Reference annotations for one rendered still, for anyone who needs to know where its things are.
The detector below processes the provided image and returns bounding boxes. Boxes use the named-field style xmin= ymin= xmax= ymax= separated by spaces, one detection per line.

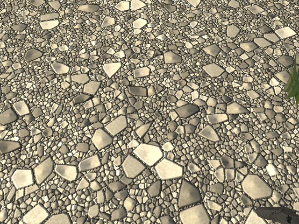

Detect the right robot hand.
xmin=256 ymin=205 xmax=299 ymax=224

